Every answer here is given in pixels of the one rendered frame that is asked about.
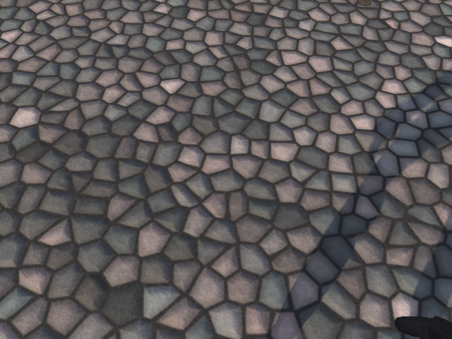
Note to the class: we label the right robot hand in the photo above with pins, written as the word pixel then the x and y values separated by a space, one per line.
pixel 424 327

